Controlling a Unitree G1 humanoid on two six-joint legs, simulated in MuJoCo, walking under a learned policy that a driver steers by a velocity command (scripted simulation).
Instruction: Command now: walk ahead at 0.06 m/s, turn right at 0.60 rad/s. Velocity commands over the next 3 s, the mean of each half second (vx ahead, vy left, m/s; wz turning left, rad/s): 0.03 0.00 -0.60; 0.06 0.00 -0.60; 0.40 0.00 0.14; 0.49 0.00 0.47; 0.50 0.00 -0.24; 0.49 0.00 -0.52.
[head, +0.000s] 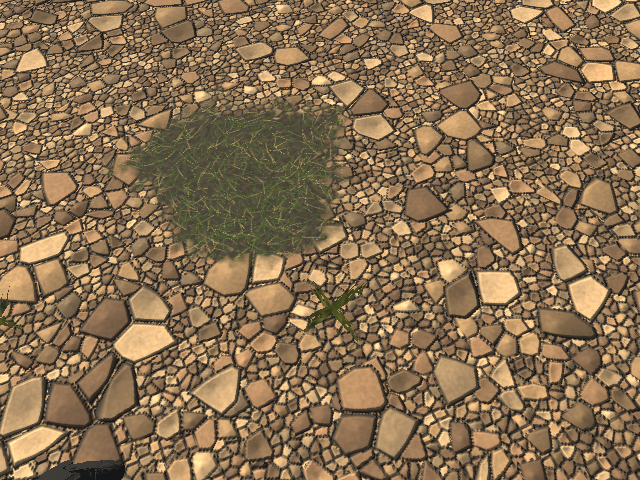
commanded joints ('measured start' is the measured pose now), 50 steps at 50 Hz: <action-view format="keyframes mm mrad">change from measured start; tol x16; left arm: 1 -2 148 43 -73 -3 -1 19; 50 119 153 35 -7 -3 -32 46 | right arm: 1 33 -106 -28 -65 -12 13 -14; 50 -72 -74 -51 -104 6 -34 16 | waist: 1 -16 -101 -208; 14 -24 -188 -203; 17 1 272 -145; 36 21 149 -160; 39 56 -312 -204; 50 36 -183 -101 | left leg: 1 -112 24 -57 -26 83 -9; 14 205 -57 -42 -688 266 27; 17 266 412 -556 -916 422 321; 23 283 207 -137 -868 504 226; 35 357 300 -9 -764 644 220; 37 196 232 98 -584 468 99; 38 -114 101 191 -251 -33 -9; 40 -241 25 -27 26 -120 -32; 50 -179 0 -42 -389 307 -12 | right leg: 1 221 -234 315 -192 219 -197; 14 120 -141 447 -123 -72 -110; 17 -209 75 144 445 -500 60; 22 -196 15 84 760 -259 130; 32 5 -75 -65 264 -297 125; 36 222 -37 -107 -80 -86 32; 38 557 -332 341 -150 456 -118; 39 453 -461 490 -162 483 -308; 45 355 -244 367 -301 -343 -178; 50 363 -229 354 -324 -299 -166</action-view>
